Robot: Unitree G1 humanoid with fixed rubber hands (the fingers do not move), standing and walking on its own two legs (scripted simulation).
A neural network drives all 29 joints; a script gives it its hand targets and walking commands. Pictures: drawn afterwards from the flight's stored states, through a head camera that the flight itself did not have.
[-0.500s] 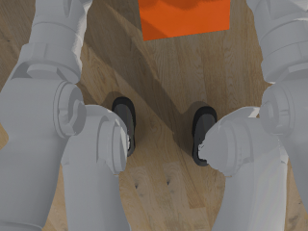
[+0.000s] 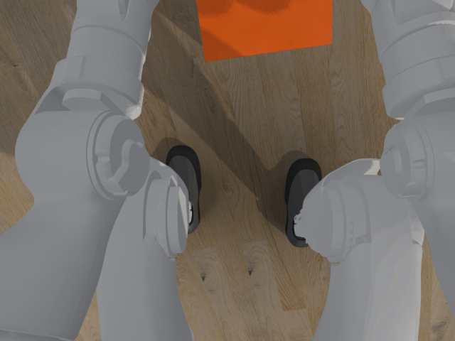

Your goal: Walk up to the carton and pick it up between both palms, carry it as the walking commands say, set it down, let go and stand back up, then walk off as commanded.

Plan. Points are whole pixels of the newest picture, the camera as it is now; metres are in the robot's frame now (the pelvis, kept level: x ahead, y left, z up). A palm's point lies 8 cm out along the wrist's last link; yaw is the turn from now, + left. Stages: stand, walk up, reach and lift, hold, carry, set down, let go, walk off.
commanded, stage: reach and lift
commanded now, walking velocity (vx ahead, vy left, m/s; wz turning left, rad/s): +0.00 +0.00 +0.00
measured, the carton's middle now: out of the picture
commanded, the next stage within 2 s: none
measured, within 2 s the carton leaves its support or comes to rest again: leaves its support in 0.82 s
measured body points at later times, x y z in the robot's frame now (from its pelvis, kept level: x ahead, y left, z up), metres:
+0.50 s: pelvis +0.00 +0.00 -0.01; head +0.39 +0.01 +0.20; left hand +0.56 +0.17 -0.20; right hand +0.58 -0.09 -0.22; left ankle +0.11 +0.15 -0.33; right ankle +0.10 -0.11 -0.33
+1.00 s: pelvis -0.01 +0.00 -0.01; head +0.38 +0.01 +0.21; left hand +0.57 +0.17 -0.17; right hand +0.58 -0.08 -0.20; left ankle +0.11 +0.15 -0.33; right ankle +0.10 -0.11 -0.33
